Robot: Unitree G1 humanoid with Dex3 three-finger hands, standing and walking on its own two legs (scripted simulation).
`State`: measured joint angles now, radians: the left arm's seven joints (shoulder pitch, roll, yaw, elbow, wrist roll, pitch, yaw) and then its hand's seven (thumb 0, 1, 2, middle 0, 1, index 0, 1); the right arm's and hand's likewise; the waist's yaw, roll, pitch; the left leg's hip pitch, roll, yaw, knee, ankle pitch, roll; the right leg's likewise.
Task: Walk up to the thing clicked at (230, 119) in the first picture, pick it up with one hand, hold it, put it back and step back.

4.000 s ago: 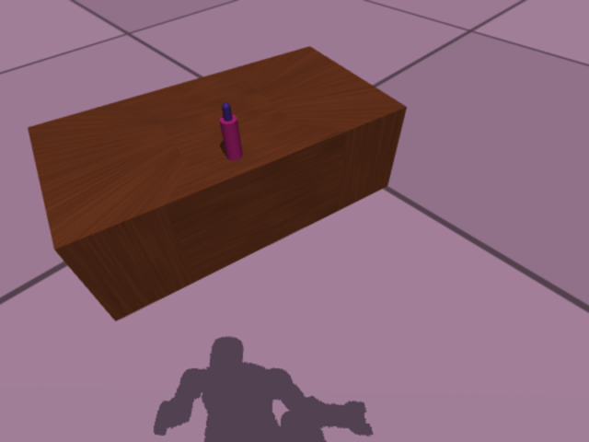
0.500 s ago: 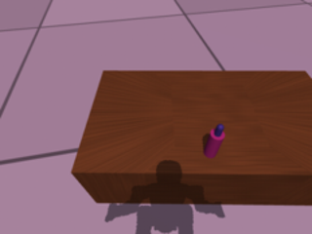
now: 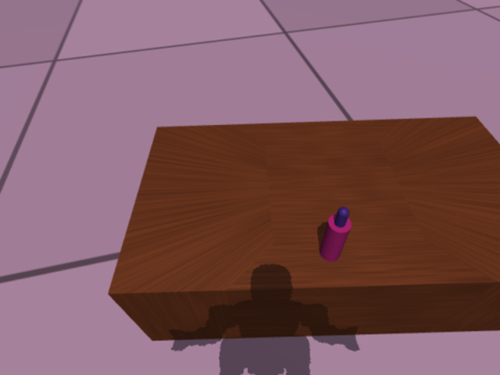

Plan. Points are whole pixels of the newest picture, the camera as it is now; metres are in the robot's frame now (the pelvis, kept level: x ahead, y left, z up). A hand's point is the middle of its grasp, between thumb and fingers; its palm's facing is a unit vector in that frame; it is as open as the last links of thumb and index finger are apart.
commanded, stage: walk up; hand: right
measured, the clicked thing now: (336, 233) +0.50 -0.20 -0.22
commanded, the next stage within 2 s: stand in 0.60 s
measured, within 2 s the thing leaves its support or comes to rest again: neither
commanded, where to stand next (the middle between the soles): +0.07 +0.01 m, yaw -1 degrees
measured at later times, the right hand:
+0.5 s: hand out of the picture +0.07 -0.26 -0.16, palm faces +0.03 +0.94 -0.33, open 7.4 cm
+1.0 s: hand out of the picture +0.07 -0.26 -0.15, palm faces +0.00 +0.94 -0.33, open 7.4 cm
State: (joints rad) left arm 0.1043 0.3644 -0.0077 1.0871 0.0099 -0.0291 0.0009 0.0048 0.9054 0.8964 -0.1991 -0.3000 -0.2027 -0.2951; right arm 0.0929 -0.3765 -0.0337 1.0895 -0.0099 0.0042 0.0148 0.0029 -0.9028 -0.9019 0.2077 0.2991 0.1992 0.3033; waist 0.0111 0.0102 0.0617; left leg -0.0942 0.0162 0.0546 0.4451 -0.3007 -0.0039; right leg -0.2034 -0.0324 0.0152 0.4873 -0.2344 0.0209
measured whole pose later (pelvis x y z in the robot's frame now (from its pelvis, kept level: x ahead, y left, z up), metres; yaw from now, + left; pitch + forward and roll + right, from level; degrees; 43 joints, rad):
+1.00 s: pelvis -0.01 +0.00 +0.01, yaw +0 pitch -3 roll +0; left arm 0.08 0.34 -0.01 1.13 0.01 -0.01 0.00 0.00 0.91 0.90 -0.20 -0.30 -0.20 -0.30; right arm 0.08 -0.34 -0.02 1.14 -0.01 0.00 0.01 0.00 -0.90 -0.90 0.21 0.30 0.20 0.30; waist 0.00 0.00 0.05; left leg -0.04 0.02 0.06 0.30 -0.21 -0.01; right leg -0.14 -0.02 0.01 0.32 -0.13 0.02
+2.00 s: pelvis +0.00 -0.01 +0.01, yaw +1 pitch -2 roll +0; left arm 0.09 0.35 -0.01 1.13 0.01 -0.01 0.00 0.00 0.91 0.90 -0.20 -0.30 -0.20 -0.30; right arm 0.11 -0.35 -0.01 1.13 -0.01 -0.01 0.01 0.00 -0.90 -0.90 0.21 0.30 0.20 0.30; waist 0.00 0.01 0.04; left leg -0.05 0.03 0.03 0.30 -0.21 -0.03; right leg -0.14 -0.01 -0.01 0.32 -0.15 0.01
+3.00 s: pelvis +0.00 -0.02 +0.01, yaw +1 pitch -2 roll +0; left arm 0.11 0.35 0.00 1.14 0.01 -0.01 0.00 0.00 0.91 0.90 -0.20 -0.30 -0.20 -0.30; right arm 0.13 -0.35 -0.01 1.13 -0.01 -0.01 0.01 0.00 -0.90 -0.90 0.21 0.30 0.20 0.30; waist 0.00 0.02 0.04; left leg -0.05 0.04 0.02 0.29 -0.21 -0.03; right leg -0.14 -0.01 -0.02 0.33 -0.15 0.00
